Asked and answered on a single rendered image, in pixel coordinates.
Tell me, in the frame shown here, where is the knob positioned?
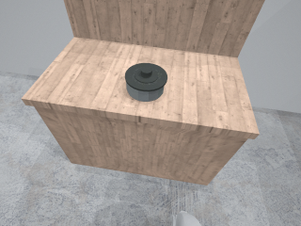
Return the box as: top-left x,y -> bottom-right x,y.
141,66 -> 152,77

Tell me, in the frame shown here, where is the lid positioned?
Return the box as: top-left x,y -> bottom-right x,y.
125,62 -> 167,92

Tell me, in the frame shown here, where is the table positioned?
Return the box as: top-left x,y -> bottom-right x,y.
22,0 -> 265,186

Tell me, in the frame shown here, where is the pot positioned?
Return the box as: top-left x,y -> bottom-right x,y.
126,82 -> 164,102

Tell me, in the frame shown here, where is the robot right thigh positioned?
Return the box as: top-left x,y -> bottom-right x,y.
171,213 -> 201,226

